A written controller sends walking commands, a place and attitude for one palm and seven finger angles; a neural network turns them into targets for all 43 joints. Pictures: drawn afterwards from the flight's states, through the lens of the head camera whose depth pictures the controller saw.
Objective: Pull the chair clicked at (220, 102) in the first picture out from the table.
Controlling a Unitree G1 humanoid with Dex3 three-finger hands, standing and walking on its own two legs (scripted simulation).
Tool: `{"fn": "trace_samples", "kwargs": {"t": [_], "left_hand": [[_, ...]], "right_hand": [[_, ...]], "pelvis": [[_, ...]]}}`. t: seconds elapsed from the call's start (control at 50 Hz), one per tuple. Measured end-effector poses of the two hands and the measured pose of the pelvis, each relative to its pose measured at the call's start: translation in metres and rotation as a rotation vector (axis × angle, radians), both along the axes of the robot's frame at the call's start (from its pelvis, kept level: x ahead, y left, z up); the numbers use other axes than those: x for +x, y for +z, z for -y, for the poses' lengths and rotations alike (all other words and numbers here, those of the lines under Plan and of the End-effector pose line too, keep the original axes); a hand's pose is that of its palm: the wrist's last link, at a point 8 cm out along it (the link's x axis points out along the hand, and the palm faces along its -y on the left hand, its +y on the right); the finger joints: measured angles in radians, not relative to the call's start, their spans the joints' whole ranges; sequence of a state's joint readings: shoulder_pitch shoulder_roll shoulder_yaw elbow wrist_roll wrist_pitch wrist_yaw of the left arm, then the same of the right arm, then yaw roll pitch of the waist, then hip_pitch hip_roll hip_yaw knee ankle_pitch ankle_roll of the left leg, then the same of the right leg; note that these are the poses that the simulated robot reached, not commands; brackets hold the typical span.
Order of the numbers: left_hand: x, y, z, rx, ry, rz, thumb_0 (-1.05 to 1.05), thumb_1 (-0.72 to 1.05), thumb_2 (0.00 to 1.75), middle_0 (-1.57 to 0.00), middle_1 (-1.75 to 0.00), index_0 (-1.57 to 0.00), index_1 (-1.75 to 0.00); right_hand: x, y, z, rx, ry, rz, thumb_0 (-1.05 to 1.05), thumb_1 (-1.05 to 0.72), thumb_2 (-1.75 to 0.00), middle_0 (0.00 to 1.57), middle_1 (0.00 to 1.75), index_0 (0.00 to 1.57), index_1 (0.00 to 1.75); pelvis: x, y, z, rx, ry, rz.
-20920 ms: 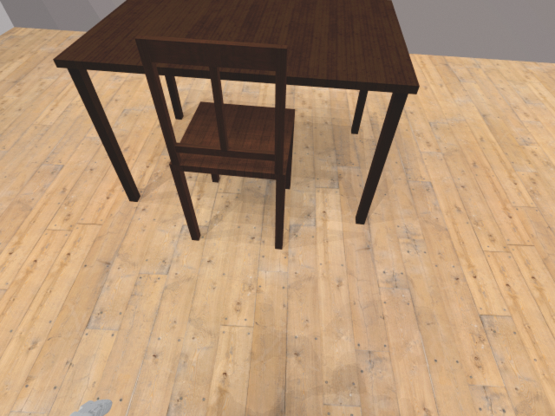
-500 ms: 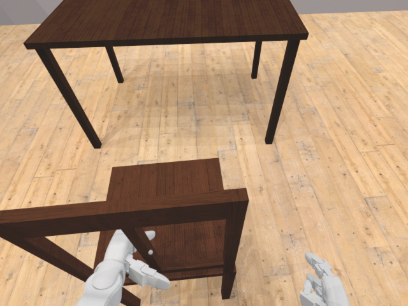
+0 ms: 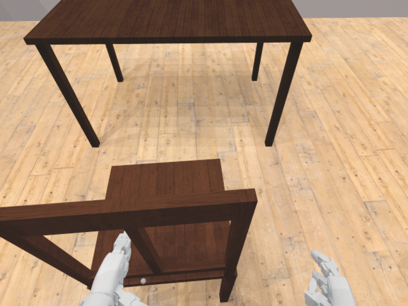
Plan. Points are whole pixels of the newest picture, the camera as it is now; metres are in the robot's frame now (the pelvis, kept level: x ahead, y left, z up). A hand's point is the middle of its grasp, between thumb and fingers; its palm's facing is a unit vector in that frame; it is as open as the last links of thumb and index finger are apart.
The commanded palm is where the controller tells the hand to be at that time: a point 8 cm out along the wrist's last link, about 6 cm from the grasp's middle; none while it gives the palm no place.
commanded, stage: draw the fingers out of the gap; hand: left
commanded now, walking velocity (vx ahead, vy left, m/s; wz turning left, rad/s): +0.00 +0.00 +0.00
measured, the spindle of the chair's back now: (147, 250) +0.25 +0.13 -0.05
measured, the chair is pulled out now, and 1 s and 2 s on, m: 0.69 0.69 0.68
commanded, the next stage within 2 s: draw the hand back to the body in 0.52 s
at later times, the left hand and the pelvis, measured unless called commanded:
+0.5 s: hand out of the picture +0.12 +0.11 -0.03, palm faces -0.09 -0.99 -0.13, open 17.5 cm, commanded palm +0.09 +0.17 -0.01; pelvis -0.01 +0.01 -0.02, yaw +1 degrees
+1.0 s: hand out of the picture +0.13 +0.14 +0.05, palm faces +0.00 -1.00 -0.07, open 17.5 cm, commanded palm +0.08 +0.21 +0.06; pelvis -0.03 +0.00 -0.04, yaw +0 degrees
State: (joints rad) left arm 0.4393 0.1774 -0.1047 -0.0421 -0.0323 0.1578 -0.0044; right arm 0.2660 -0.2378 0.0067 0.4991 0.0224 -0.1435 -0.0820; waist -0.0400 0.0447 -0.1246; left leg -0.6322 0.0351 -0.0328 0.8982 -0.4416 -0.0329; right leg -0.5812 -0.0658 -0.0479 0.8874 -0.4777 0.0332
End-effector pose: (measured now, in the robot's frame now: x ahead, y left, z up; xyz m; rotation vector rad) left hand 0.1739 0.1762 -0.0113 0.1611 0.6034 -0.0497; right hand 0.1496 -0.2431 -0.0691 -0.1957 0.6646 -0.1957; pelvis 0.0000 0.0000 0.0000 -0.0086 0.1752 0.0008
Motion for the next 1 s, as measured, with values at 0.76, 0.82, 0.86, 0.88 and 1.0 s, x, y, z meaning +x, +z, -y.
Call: {"fn": "trace_samples", "kwargs": {"t": [0.76, 0.82, 0.86, 0.88, 1.0], "left_hand": [[-0.087, 0.022, 0.005, -0.13, 0.132, 0.123, -0.01, -0.54, 0.2, -0.01, 0.0, -0.01, 0.0], [-0.082, 0.039, -0.008, -0.113, 0.166, 0.274, -0.01, -0.54, 0.2, -0.01, 0.0, -0.01, 0.0], [-0.078, 0.051, -0.016, -0.089, 0.171, 0.377, -0.01, -0.54, 0.2, -0.01, 0.0, 0.0, 0.0], [-0.076, 0.056, -0.019, -0.081, 0.166, 0.425, -0.01, -0.54, 0.2, -0.01, 0.0, 0.0, 0.0], [-0.067, 0.07, -0.02, -0.086, 0.037, 0.552, -0.01, -0.54, 0.2, 0.0, 0.0, 0.0, 0.0]], "right_hand": [[0.013, -0.006, -0.017, 0.015, 0.004, 0.111, 0.02, -0.9, -0.9, 0.2, 0.3, 0.21, 0.3], [0.014, -0.012, -0.018, 0.018, 0.015, 0.105, 0.02, -0.9, -0.9, 0.2, 0.3, 0.21, 0.3], [0.015, -0.018, -0.019, 0.029, 0.022, 0.101, 0.02, -0.9, -0.9, 0.2, 0.3, 0.21, 0.3], [0.015, -0.02, -0.02, 0.035, 0.026, 0.1, 0.02, -0.9, -0.9, 0.2, 0.3, 0.21, 0.3], [0.013, -0.033, -0.024, 0.077, 0.025, 0.089, 0.02, -0.9, -0.9, 0.2, 0.3, 0.21, 0.3]], "pelvis": [[-0.013, -0.025, -0.001, -0.02, 0.012, -0.027], [-0.015, -0.029, 0.0, -0.025, 0.018, -0.03], [-0.017, -0.032, 0.001, -0.027, 0.02, -0.032], [-0.018, -0.033, 0.001, -0.028, 0.02, -0.034], [-0.026, -0.039, 0.002, -0.028, 0.012, -0.027]]}}
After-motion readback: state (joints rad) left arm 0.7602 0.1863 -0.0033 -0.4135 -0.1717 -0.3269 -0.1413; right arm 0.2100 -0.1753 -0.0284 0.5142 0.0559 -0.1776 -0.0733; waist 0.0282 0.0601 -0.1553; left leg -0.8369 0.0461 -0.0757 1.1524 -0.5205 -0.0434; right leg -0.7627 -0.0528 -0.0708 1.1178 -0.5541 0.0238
